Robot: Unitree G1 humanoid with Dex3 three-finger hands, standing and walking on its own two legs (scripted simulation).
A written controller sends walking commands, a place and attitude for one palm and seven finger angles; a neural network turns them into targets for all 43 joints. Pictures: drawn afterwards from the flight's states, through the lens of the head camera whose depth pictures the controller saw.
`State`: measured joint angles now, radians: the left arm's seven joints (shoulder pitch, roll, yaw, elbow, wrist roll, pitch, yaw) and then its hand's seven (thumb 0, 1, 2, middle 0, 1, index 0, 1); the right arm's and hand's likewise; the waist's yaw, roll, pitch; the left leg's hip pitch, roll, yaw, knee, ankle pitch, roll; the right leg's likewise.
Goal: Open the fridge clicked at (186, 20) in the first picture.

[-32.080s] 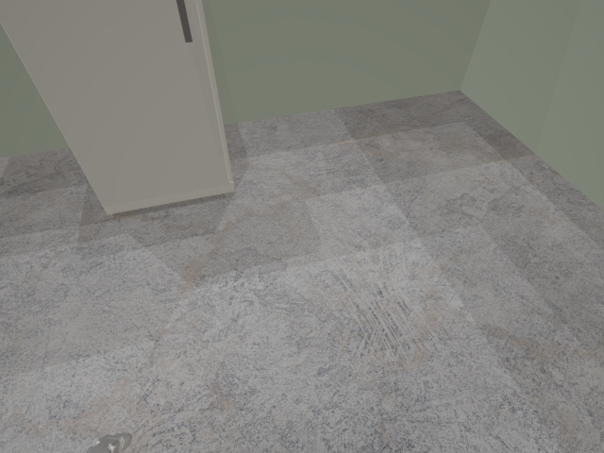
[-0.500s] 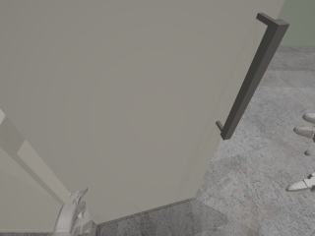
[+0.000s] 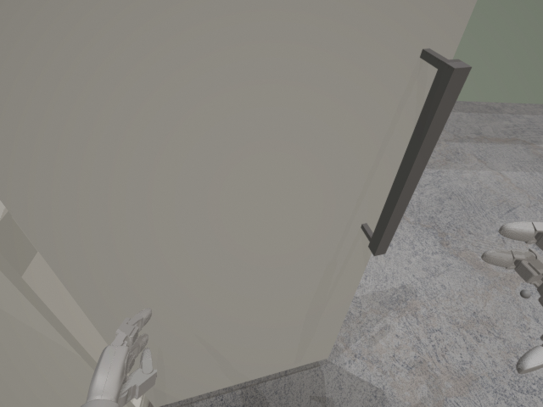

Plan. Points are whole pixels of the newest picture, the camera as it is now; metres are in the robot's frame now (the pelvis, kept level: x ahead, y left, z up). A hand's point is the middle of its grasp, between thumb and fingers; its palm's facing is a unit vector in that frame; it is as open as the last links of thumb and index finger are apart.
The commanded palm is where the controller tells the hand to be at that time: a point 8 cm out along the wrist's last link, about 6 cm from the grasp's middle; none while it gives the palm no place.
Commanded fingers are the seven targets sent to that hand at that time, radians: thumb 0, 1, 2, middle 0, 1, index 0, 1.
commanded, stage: draw the hand back to the body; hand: right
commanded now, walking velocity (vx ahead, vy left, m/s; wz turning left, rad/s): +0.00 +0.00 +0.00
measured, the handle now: (398, 170) +0.41 -0.18 +0.18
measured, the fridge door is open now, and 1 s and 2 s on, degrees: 75 75 75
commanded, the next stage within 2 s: step back with the hand held close in 1.16 s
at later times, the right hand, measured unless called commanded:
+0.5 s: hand out of the picture +0.20 -0.28 +0.17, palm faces +0.50 +0.77 -0.39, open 11.6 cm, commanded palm +0.15 -0.31 +0.18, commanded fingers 0.00 -0.43 -0.67 0.22 0.58 0.22 0.58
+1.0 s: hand (535, 309) +0.19 -0.26 +0.18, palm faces +0.51 +0.76 -0.40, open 7.6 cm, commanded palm +0.14 -0.29 +0.19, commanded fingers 0.00 -0.90 -0.90 0.20 0.30 0.20 0.30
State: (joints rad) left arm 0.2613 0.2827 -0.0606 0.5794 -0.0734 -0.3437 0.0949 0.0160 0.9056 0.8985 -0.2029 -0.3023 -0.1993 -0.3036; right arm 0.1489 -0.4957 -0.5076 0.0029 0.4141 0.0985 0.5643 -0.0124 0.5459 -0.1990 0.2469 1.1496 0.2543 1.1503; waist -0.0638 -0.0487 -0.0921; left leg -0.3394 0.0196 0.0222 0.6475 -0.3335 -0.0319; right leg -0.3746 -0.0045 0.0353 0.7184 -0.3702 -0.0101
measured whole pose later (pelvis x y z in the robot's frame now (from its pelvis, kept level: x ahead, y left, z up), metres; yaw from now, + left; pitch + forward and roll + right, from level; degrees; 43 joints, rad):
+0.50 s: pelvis +0.00 +0.00 +0.01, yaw +0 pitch -1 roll +1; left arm 0.26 0.22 -0.04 0.69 0.00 -0.23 0.09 0.02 0.90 0.90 -0.20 -0.30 -0.20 -0.30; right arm 0.35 -0.39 -0.35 -0.32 0.06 -0.05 -0.12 -0.01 -0.08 -0.50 0.23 0.78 0.24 0.78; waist -0.09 -0.05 -0.05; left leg -0.26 0.04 0.01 0.60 -0.31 -0.04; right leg -0.28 0.02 0.03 0.63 -0.33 -0.01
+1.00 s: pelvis +0.00 +0.02 +0.01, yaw +0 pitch -3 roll +1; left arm 0.21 0.22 -0.02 0.67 0.00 -0.20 0.10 0.02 0.91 0.90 -0.20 -0.30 -0.20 -0.30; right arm 0.42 -0.37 -0.35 -0.36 0.06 -0.07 -0.12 0.01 -0.85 -0.87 0.21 0.33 0.21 0.33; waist -0.10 -0.05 -0.01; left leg -0.18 0.02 0.03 0.53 -0.29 -0.01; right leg -0.20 -0.01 0.04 0.56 -0.31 0.01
